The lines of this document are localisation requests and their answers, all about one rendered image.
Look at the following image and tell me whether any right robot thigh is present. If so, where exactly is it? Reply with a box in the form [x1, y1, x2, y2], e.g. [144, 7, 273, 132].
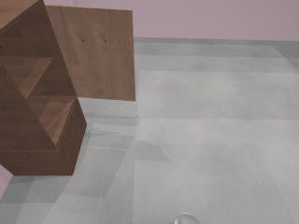
[173, 214, 201, 224]

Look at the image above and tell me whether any cupboard door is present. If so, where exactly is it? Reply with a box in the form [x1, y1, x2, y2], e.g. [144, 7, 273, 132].
[46, 4, 135, 102]

